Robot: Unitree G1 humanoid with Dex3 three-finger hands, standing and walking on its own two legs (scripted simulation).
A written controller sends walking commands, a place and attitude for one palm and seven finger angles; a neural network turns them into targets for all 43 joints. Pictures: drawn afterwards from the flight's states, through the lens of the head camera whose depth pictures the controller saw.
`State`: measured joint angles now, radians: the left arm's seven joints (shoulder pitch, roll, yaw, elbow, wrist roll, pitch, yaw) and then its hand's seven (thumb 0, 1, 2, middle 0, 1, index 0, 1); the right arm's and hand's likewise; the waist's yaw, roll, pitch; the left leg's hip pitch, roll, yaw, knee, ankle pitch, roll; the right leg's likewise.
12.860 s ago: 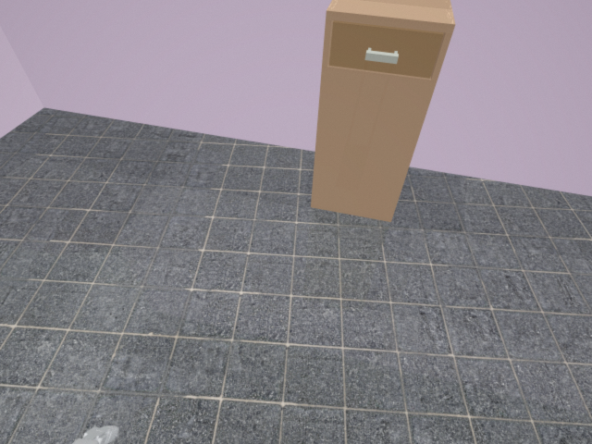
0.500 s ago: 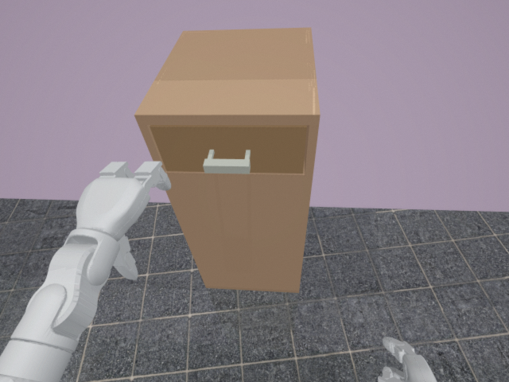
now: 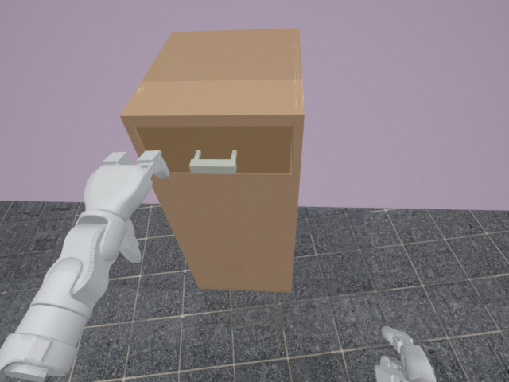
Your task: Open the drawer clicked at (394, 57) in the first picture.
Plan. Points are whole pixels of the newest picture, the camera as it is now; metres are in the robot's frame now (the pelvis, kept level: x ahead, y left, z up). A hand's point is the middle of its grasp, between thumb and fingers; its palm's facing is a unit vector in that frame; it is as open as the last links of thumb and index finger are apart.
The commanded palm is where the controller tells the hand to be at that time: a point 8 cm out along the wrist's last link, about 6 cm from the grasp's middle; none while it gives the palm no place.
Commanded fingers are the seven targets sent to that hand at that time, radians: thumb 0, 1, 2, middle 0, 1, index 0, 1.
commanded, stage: move the hooked fingers above the handle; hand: left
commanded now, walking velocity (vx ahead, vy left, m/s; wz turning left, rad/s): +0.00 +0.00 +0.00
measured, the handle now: (214, 160) +0.56 +0.17 +0.00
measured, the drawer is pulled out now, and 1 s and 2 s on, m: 0.00 0.00 0.00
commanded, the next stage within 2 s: none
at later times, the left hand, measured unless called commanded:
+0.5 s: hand (161, 184) +0.41 +0.23 +0.08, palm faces +0.04 -0.06 -1.00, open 13.9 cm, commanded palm +0.39 +0.22 +0.14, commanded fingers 0.00 -0.50 0.30 -0.30 -1.20 -0.30 -1.20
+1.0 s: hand (187, 168) +0.47 +0.20 +0.06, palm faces -0.04 -0.03 -1.00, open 13.9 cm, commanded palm +0.46 +0.19 +0.12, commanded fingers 0.00 -0.50 0.30 -0.30 -1.20 -0.30 -1.20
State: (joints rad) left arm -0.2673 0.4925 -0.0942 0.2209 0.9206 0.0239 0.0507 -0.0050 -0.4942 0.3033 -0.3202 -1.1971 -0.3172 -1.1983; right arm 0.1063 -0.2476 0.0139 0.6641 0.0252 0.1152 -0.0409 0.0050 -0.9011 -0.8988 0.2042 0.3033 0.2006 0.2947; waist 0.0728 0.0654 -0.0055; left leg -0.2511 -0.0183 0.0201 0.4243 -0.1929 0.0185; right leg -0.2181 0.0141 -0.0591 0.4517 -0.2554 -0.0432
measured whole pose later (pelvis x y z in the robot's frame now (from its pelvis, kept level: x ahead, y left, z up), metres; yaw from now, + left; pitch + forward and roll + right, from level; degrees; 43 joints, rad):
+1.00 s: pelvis +0.03 +0.01 -0.01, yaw -1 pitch +10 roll +1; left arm -0.67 0.39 -0.19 0.74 0.99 0.11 0.14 -0.01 -0.49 0.30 -0.32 -1.20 -0.31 -1.20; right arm 0.25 -0.25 -0.04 0.69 0.03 0.16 -0.03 0.00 -0.90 -0.90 0.20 0.30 0.20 0.29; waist -0.01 0.05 -0.09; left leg -0.43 -0.02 0.04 0.54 -0.28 0.03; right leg -0.40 0.01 -0.04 0.56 -0.34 -0.03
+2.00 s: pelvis +0.02 +0.01 -0.01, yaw -2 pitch +11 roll +0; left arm -0.77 0.33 -0.18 0.89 1.02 0.02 0.18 -0.01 -0.49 0.30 -0.32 -1.20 -0.32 -1.20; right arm 0.30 -0.24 -0.05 0.69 0.01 0.13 -0.03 0.00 -0.90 -0.90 0.21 0.30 0.20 0.29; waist -0.06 0.04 -0.12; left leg -0.48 -0.01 0.05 0.58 -0.29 0.03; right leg -0.45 0.02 -0.03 0.59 -0.33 -0.03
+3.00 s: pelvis +0.02 +0.00 -0.02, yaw -1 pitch +13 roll +0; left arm -0.72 0.44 -0.12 0.82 1.04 -0.11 0.21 -0.01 -0.49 0.30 -0.33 -1.20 -0.32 -1.20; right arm 0.32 -0.27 -0.07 0.68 0.02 0.11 -0.06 0.00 -0.90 -0.90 0.20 0.30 0.20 0.29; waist -0.06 0.03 -0.10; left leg -0.54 0.00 0.04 0.62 -0.30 0.02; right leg -0.50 0.03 -0.04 0.62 -0.34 -0.04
